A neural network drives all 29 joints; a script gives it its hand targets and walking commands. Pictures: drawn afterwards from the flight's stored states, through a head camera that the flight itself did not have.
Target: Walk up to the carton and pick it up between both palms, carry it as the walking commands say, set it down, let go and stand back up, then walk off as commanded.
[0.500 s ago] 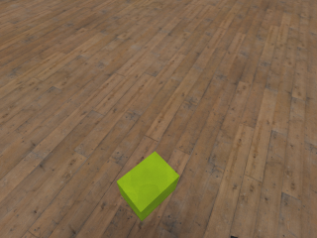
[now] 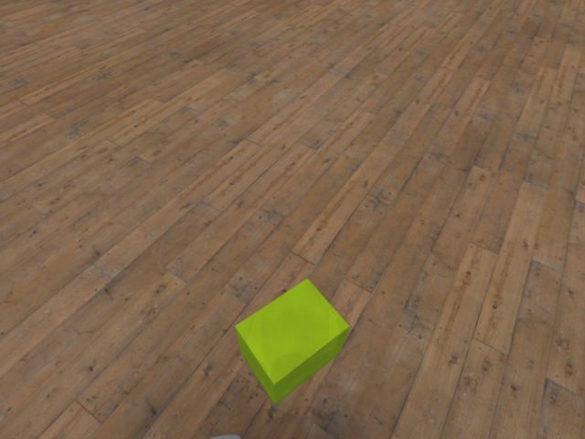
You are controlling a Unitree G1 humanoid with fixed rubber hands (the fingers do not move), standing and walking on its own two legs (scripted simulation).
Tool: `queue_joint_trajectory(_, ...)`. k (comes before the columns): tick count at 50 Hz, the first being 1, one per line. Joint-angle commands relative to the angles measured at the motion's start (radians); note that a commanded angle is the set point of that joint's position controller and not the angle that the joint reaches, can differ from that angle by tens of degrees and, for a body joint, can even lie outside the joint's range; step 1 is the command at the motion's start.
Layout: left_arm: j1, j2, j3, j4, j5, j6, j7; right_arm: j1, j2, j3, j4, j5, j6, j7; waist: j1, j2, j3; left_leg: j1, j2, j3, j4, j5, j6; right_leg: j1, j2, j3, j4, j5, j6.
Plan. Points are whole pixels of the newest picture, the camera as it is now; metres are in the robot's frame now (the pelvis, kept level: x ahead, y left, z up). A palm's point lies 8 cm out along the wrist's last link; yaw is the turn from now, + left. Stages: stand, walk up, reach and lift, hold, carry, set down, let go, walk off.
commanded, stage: walk up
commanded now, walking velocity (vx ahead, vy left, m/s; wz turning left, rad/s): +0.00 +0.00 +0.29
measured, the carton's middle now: (291, 340) +0.49 -0.01 -0.65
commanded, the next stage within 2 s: none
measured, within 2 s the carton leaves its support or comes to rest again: neither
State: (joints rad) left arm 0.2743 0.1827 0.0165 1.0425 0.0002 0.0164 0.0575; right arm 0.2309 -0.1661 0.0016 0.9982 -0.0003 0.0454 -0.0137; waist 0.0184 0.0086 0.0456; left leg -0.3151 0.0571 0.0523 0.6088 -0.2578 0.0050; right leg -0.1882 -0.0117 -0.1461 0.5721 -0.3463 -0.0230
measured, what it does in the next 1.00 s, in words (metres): steps to the right, turning left: left foot, then right foot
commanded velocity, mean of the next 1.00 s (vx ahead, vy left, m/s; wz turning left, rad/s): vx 0.04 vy -0.20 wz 0.37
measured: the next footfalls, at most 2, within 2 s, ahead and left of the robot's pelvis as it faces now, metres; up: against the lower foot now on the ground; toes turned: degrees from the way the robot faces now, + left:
left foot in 0.26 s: +0.00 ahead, +0.11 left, +0.00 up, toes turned +15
right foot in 0.78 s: +0.06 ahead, -0.20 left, +0.00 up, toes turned +6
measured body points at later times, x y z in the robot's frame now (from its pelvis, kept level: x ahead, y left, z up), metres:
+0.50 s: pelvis -0.02 +0.01 +0.01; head +0.03 +0.08 +0.45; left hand -0.03 +0.23 -0.18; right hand +0.02 -0.24 -0.11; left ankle -0.04 +0.10 -0.73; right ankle -0.04 -0.20 -0.62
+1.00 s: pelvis -0.01 -0.13 +0.01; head +0.05 -0.12 +0.45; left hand -0.02 +0.13 -0.13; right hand +0.10 -0.34 -0.15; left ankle -0.08 -0.01 -0.66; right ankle +0.02 -0.20 -0.73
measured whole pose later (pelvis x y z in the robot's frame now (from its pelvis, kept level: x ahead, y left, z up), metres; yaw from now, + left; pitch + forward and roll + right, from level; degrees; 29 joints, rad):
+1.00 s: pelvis -0.01 -0.13 +0.01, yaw +22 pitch +2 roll +0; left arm 0.16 0.18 0.05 0.91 0.00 0.04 0.00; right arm 0.26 -0.20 0.00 0.98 0.00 0.06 -0.02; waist 0.02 0.04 0.08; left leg -0.51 0.07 0.01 1.08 -0.41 -0.05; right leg -0.26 -0.06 -0.27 0.51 -0.28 -0.05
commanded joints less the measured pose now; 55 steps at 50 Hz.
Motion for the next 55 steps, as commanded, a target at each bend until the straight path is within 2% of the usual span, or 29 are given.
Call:
queue_joint_trajectory(1, 0.005, 0.174, 0.044, -0.070, 0.045, -0.013, 0.005, 0.001, -0.089, -0.064, -0.074, -0.035, 0.006, -0.001, -0.003, -0.087, 0.111, -0.136, -0.011, -0.053, 0.471, -0.264, -0.030, -0.158, -0.400, 0.302, -0.360, 0.124, -0.167)
queue_joint_trajectory(3, -0.073, 0.169, 0.038, -0.110, 0.036, -0.014, 0.009, -0.013, -0.103, -0.076, -0.097, -0.032, 0.015, 0.004, -0.026, -0.103, 0.131, -0.213, 0.021, -0.028, 0.506, -0.227, -0.041, -0.134, -0.360, 0.177, -0.307, 0.221, -0.144)
queue_joint_trajectory(5, -0.077, 0.162, 0.045, -0.109, 0.039, -0.010, 0.009, 0.001, -0.060, -0.065, -0.096, -0.027, 0.017, 0.004, -0.026, -0.157, 0.099, -0.232, 0.019, -0.016, 0.426, -0.196, -0.031, -0.051, -0.355, 0.139, -0.256, 0.333, -0.144)
queue_joint_trajectory(9, -0.039, 0.186, 0.060, -0.101, 0.036, -0.003, 0.004, 0.021, -0.060, -0.068, -0.107, -0.025, -0.003, 0.001, -0.035, -0.116, 0.026, -0.124, 0.026, -0.008, 0.154, -0.200, -0.017, 0.000, -0.362, 0.103, -0.123, 0.407, -0.108)
queue_joint_trajectory(10, -0.063, 0.187, 0.075, -0.110, 0.058, 0.023, -0.019, 0.261, -0.114, -0.075, -0.001, -0.026, -0.010, -0.013, -0.113, -0.155, -0.071, 0.200, 0.064, -0.027, -0.073, -0.193, 0.028, -0.165, -0.215, -0.053, 0.086, -0.042, -0.053)
queue_joint_trajectory(11, -0.058, 0.122, 0.066, -0.119, 0.062, 0.039, -0.043, 0.318, -0.276, -0.106, 0.021, -0.040, -0.015, -0.038, -0.142, 0.162, 0.038, 0.226, 0.281, -0.417, -0.355, 0.096, 0.029, -0.386, -0.024, -0.067, 0.433, -0.205, 0.034)
queue_joint_trajectory(12, 0.009, 0.117, 0.069, -0.164, 0.066, 0.053, -0.044, 0.329, -0.335, -0.108, -0.008, -0.051, -0.018, -0.052, -0.082, 0.236, 0.020, 0.220, 0.472, -0.718, -0.322, 0.583, 0.070, -0.513, 0.005, 0.107, 0.622, -0.245, 0.088)
queue_joint_trajectory(13, 0.070, 0.114, 0.080, -0.155, 0.060, 0.063, -0.043, 0.354, -0.308, -0.110, 0.004, -0.053, -0.017, -0.055, -0.052, 0.149, -0.014, 0.192, 0.490, -0.711, -0.317, 0.684, 0.113, -0.465, -0.029, 0.156, 0.748, -0.221, 0.093)
queue_joint_trajectory(14, 0.010, 0.107, 0.070, -0.166, 0.061, 0.062, -0.047, 0.308, -0.264, -0.100, 0.003, -0.057, -0.019, -0.061, -0.052, 0.113, 0.002, 0.167, 0.424, -0.562, -0.255, 0.698, 0.138, -0.480, -0.060, 0.174, 0.768, -0.148, 0.089)
queue_joint_trajectory(15, -0.041, 0.109, 0.057, -0.197, 0.058, 0.059, -0.053, 0.246, -0.222, -0.084, -0.003, -0.070, -0.022, -0.061, -0.052, 0.176, 0.062, 0.092, 0.356, -0.509, -0.307, 0.496, 0.154, -0.509, -0.082, 0.181, 0.793, -0.099, 0.086)
queue_joint_trajectory(16, -0.059, 0.089, 0.042, -0.186, 0.026, 0.051, -0.055, 0.070, -0.184, -0.071, -0.067, -0.054, -0.036, -0.054, -0.023, 0.239, 0.059, 0.058, 0.295, -0.328, -0.319, 0.428, 0.156, -0.454, -0.094, 0.202, 0.754, -0.028, 0.080)
queue_joint_trajectory(19, -0.124, 0.081, 0.064, -0.204, 0.040, 0.059, -0.055, 0.262, -0.175, -0.064, -0.007, -0.069, -0.056, -0.055, -0.060, 0.223, 0.000, 0.232, 0.304, -0.431, -0.262, 0.717, 0.154, -0.502, -0.043, 0.174, 0.697, -0.039, 0.086)
queue_joint_trajectory(21, -0.115, 0.080, 0.054, -0.170, 0.021, 0.050, -0.056, 0.219, -0.216, -0.070, -0.028, -0.053, -0.073, -0.057, -0.062, 0.235, -0.065, 0.306, 0.284, -0.288, -0.215, 0.790, 0.161, -0.487, -0.057, 0.154, 0.621, -0.040, 0.089)
queue_joint_trajectory(24, -0.176, 0.065, 0.062, -0.216, 0.030, 0.057, -0.059, 0.363, -0.242, -0.077, 0.011, -0.070, -0.068, -0.058, -0.112, 0.248, -0.028, 0.298, 0.286, -0.367, -0.205, 0.896, 0.150, -0.497, -0.023, 0.123, 0.563, -0.026, 0.096)
queue_joint_trajectory(27, -0.141, 0.062, 0.062, -0.215, 0.020, 0.061, -0.056, 0.305, -0.239, -0.087, -0.005, -0.064, -0.060, -0.056, -0.090, 0.294, 0.004, 0.240, 0.274, -0.367, -0.260, 0.754, 0.154, -0.449, -0.020, 0.120, 0.474, -0.020, 0.093)
queue_joint_trajectory(28, -0.154, 0.059, 0.061, -0.204, 0.013, 0.060, -0.057, 0.277, -0.239, -0.090, -0.018, -0.058, -0.059, -0.060, -0.084, 0.251, -0.031, 0.257, 0.299, -0.350, -0.258, 0.729, 0.179, -0.442, -0.033, 0.113, 0.447, -0.033, 0.105)
queue_joint_trajectory(29, -0.137, 0.065, 0.070, -0.221, 0.025, 0.065, -0.060, 0.348, -0.232, -0.089, 0.001, -0.067, -0.057, -0.063, -0.093, 0.236, -0.026, 0.267, 0.307, -0.429, -0.265, 0.785, 0.178, -0.428, -0.006, 0.113, 0.419, -0.063, 0.115)
queue_joint_trajectory(31, -0.143, 0.047, 0.049, -0.222, -0.006, 0.050, -0.063, 0.236, -0.246, -0.092, -0.035, -0.057, -0.050, -0.061, -0.073, 0.295, -0.055, 0.203, 0.280, -0.291, -0.246, 0.652, 0.188, -0.306, -0.033, 0.096, 0.233, -0.075, 0.104)
queue_joint_trajectory(32, -0.106, 0.038, 0.052, -0.213, 0.003, 0.044, -0.060, 0.259, -0.237, -0.096, -0.024, -0.063, -0.046, -0.058, -0.072, 0.267, -0.053, 0.139, 0.285, -0.328, -0.287, 0.605, 0.168, -0.225, -0.020, 0.087, 0.160, -0.025, 0.098)
queue_joint_trajectory(33, -0.041, 0.044, 0.043, -0.199, -0.002, 0.035, -0.065, 0.186, -0.266, -0.103, -0.046, -0.050, -0.036, -0.050, -0.052, 0.349, -0.100, 0.121, 0.262, -0.254, -0.294, 0.433, 0.146, -0.128, -0.022, 0.061, 0.053, 0.004, 0.085)
queue_joint_trajectory(36, 0.109, 0.107, 0.073, -0.122, 0.021, 0.013, -0.056, 0.190, -0.189, -0.096, -0.041, -0.045, -0.020, -0.040, 0.012, 0.152, -0.139, -0.166, 0.141, -0.186, -0.172, -0.037, 0.059, 0.270, -0.023, 0.034, -0.198, 0.145, 0.057)
queue_joint_trajectory(37, 0.157, 0.184, 0.094, -0.109, 0.038, 0.011, -0.057, 0.212, -0.131, -0.077, -0.059, -0.039, -0.022, -0.038, 0.050, -0.105, -0.169, -0.280, 0.026, -0.076, 0.037, -0.250, 0.039, 0.352, -0.208, 0.235, -0.312, -0.052, 0.026)
queue_joint_trajectory(38, 0.113, 0.265, 0.111, -0.133, 0.045, 0.010, -0.059, 0.139, -0.097, -0.073, -0.101, -0.051, -0.007, -0.039, 0.075, -0.311, -0.090, -0.392, -0.010, 0.031, 0.317, -0.320, -0.006, 0.209, -0.415, 0.392, -0.438, -0.344, -0.010)
queue_joint_trajectory(40, 0.002, 0.259, 0.094, -0.182, 0.040, 0.015, -0.057, 0.027, -0.136, -0.096, -0.132, -0.052, 0.013, -0.029, 0.056, -0.346, 0.064, -0.410, 0.057, -0.025, 0.477, -0.249, -0.007, -0.035, -0.397, 0.343, -0.517, -0.511, -0.045)
queue_joint_trajectory(43, -0.100, 0.145, 0.079, -0.220, 0.043, 0.002, -0.049, 0.076, -0.165, -0.114, -0.090, -0.047, 0.018, -0.006, 0.006, -0.283, 0.017, -0.321, 0.028, 0.008, 0.605, -0.130, -0.041, -0.074, -0.275, 0.153, -0.415, -0.250, -0.085)
queue_joint_trajectory(44, -0.078, 0.125, 0.070, -0.207, 0.043, -0.002, -0.042, 0.083, -0.139, -0.107, -0.095, -0.049, 0.012, -0.001, -0.004, -0.194, -0.004, -0.316, 0.033, 0.002, 0.591, -0.125, -0.028, -0.015, -0.277, 0.115, -0.389, -0.142, -0.092)
queue_joint_trajectory(50, 0.001, 0.151, 0.076, -0.189, 0.066, -0.002, -0.042, -0.033, -0.128, -0.082, -0.145, -0.040, 0.009, -0.007, 0.045, -0.172, -0.030, -0.321, 0.031, 0.029, 0.358, -0.203, -0.029, 0.073, -0.299, 0.110, -0.332, -0.084, -0.149)
queue_joint_trajectory(53, 0.000, 0.144, 0.072, -0.158, 0.060, -0.003, -0.040, 0.012, -0.095, -0.061, -0.128, -0.030, -0.020, -0.020, 0.016, -0.134, -0.113, -0.205, -0.003, 0.051, 0.158, -0.258, -0.005, 0.138, -0.303, 0.061, -0.179, 0.329, -0.153)
queue_joint_trajectory(55, 0.020, 0.175, 0.070, -0.118, 0.042, 0.005, -0.038, 0.093, -0.078, -0.055, -0.114, -0.023, -0.037, -0.032, -0.033, -0.049, -0.190, -0.031, -0.021, 0.064, -0.138, -0.040, -0.022, 0.168, -0.258, -0.014, -0.041, 0.569, -0.094)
